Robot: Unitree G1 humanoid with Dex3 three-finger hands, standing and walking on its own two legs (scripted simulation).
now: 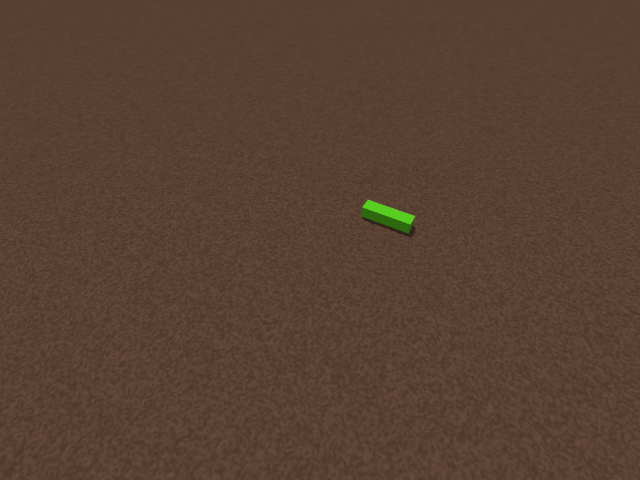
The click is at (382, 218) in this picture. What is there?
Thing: lying carton
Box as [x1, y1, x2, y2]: [361, 200, 414, 233]
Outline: 362,207 362,216 408,233 413,223 413,215 370,200 367,200
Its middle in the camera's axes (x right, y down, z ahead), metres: +0.30 -0.12 +1.76
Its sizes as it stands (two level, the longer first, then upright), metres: 0.229 0.061 0.056
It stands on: the floor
